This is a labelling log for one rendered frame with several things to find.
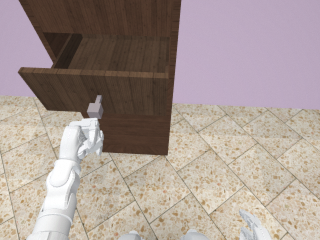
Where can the cabinet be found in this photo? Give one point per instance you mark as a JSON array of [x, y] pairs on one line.
[[55, 20]]

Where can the handle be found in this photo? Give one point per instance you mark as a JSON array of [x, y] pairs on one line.
[[95, 110]]

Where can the drawer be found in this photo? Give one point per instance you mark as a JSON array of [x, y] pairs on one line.
[[129, 71]]

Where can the right robot shin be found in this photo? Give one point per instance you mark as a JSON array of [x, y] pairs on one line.
[[191, 230]]

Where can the left robot shin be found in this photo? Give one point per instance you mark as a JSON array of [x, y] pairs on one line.
[[133, 232]]

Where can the robot left hand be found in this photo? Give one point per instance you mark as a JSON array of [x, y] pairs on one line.
[[85, 132]]

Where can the robot right hand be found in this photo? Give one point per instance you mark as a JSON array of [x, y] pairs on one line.
[[259, 232]]

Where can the robot shin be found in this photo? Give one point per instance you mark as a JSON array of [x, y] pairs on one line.
[[133, 232], [191, 230]]

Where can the left robot forearm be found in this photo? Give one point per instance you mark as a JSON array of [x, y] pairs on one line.
[[57, 212]]

